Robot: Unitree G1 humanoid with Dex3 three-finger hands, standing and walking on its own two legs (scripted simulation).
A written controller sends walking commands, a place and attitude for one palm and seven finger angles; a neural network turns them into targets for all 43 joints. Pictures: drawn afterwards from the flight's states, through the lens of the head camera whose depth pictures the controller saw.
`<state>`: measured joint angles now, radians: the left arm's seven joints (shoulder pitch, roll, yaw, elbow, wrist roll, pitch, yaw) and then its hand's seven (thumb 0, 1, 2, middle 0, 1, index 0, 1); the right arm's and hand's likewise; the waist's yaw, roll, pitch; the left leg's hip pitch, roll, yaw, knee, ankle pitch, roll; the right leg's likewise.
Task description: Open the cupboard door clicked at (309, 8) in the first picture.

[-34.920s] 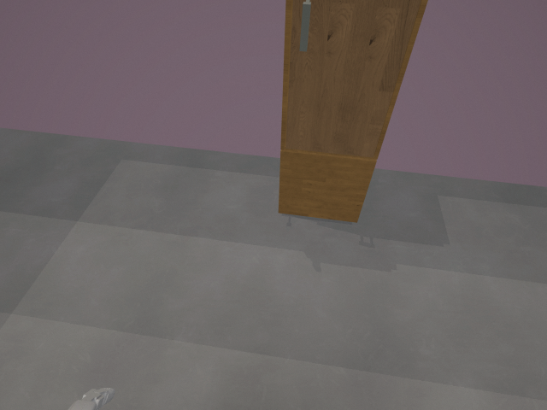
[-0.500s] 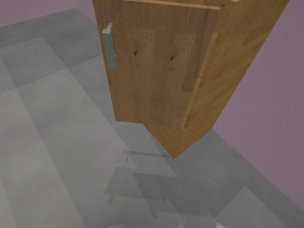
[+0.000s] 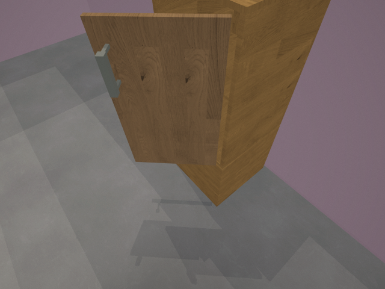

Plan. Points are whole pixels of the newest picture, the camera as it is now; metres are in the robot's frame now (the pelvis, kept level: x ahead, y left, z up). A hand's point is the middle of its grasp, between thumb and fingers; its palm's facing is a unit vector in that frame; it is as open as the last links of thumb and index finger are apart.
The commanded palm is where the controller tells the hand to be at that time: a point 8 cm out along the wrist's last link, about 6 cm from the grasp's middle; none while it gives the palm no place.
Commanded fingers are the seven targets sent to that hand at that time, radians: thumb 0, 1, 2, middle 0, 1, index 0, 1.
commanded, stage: come to a stop and stand still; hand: left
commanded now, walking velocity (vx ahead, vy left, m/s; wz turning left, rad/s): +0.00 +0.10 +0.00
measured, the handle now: (110, 71) +0.59 +0.25 +0.12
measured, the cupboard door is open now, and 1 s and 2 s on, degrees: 46 46 46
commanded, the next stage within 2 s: look again from close up in 1.14 s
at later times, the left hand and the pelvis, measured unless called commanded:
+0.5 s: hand out of the picture -0.01 +0.21 -0.18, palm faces +0.03 -0.98 -0.18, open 7.4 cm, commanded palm none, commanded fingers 0.00 0.90 0.90 -0.20 -0.30 -0.20 -0.30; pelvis +0.01 +0.04 +0.00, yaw -1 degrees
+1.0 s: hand out of the picture +0.03 +0.19 -0.18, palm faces +0.02 -0.98 -0.19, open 7.3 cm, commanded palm none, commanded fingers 0.00 0.90 0.90 -0.20 -0.30 -0.20 -0.30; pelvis +0.03 +0.02 +0.00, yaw -1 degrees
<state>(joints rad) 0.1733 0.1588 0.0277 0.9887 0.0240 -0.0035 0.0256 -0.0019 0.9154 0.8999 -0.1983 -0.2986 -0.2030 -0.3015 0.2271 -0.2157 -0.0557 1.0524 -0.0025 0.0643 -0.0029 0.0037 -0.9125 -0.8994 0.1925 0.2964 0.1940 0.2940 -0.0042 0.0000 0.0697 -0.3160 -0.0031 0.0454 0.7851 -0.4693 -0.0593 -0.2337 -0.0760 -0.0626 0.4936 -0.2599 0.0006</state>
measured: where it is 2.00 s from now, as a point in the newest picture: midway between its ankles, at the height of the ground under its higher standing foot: outside the picture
